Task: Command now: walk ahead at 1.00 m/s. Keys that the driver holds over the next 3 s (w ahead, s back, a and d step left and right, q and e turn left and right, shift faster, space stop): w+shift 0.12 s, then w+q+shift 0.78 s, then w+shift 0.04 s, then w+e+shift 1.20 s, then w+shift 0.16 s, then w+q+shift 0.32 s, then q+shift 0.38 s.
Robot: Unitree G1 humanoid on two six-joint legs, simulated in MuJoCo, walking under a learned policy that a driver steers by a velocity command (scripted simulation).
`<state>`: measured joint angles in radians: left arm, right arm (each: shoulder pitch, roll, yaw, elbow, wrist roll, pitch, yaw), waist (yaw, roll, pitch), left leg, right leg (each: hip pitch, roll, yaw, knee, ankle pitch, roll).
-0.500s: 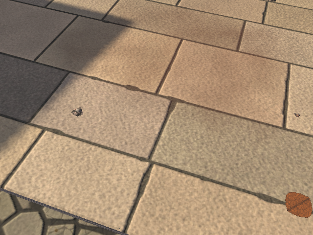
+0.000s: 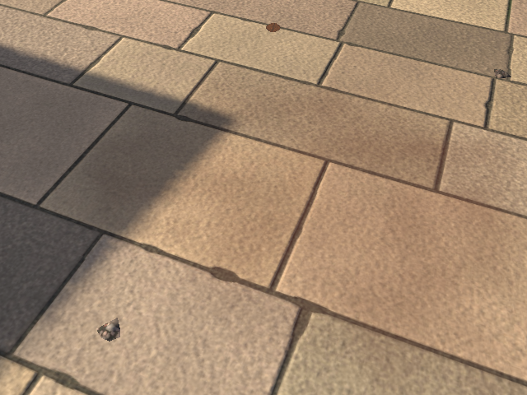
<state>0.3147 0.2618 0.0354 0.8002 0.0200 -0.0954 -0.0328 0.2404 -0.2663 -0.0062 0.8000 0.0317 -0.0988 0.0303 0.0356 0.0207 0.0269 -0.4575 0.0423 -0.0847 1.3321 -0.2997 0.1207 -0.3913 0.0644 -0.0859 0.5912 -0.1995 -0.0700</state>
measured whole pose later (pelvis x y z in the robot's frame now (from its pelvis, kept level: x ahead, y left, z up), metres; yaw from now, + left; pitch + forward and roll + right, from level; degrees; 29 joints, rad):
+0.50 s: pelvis +0.46 +0.13 +0.01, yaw +13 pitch +0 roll -1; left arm 0.15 0.29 0.01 0.69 0.00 -0.15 0.00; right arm 0.39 -0.28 -0.06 0.81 0.01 -0.08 0.05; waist -0.05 -0.03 0.05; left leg -0.32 -0.14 -0.04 0.51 -0.18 0.13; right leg -0.39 -0.06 0.11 1.22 -0.31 -0.04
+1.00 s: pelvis +0.91 +0.24 +0.02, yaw +40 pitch +0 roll -4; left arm 0.30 0.31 0.09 0.73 0.01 -0.11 -0.02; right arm 0.22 -0.33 -0.06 0.71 0.03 -0.04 0.00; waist 0.05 0.03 0.05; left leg -0.51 0.03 -0.05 1.28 -0.35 0.08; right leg -0.20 0.04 -0.05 0.43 -0.22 0.00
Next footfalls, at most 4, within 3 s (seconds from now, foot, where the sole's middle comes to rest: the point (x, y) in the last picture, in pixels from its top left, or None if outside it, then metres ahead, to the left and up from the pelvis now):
0.34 left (202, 374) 0.54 0.18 -0.76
0.82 right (225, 221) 1.03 0.17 -0.76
1.26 left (81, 184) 1.16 0.66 -0.76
1.70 right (129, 97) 1.63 0.60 -0.76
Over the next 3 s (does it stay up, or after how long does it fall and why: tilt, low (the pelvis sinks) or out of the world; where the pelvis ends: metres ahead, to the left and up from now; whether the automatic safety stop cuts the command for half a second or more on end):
stays up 2.44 0.53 -0.01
